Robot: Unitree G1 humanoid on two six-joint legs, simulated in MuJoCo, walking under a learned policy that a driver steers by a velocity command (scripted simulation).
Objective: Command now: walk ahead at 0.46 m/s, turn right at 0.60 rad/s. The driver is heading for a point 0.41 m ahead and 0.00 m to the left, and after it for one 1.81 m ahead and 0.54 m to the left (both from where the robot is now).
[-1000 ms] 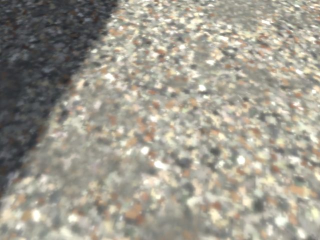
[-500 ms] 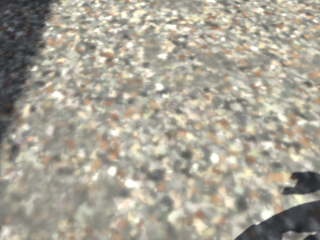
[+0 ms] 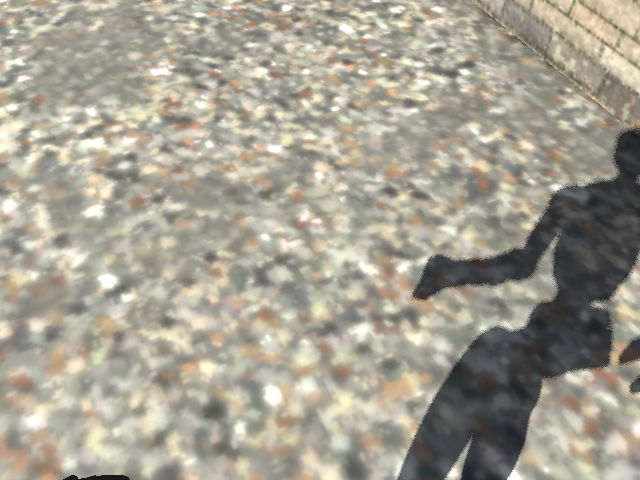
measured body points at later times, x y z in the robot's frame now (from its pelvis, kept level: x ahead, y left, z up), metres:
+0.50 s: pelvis +0.28 -0.07 +0.00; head +0.31 -0.08 +0.45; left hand +0.41 +0.20 -0.10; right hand +0.43 -0.34 -0.09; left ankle +0.51 +0.05 -0.69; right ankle +0.18 -0.14 -0.74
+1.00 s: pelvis +0.58 -0.07 +0.01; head +0.62 -0.05 +0.46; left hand +0.79 +0.18 -0.07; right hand +0.66 -0.35 -0.10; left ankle +0.54 +0.01 -0.74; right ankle +0.77 -0.24 -0.69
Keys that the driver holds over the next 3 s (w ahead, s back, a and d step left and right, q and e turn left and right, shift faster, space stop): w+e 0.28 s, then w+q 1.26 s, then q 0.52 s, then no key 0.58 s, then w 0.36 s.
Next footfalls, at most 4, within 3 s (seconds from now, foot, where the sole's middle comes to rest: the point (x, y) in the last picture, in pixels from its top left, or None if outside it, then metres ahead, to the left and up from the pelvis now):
0.12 right None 0.21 -0.14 -0.77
0.62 left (287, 439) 0.58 0.01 -0.77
1.12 right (363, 327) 0.84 -0.19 -0.77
1.64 left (220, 271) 1.03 0.15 -0.77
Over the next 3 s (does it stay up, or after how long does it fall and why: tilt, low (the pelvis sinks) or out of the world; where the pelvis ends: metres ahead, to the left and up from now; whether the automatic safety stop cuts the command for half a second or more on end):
stays up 1.15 0.11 0.00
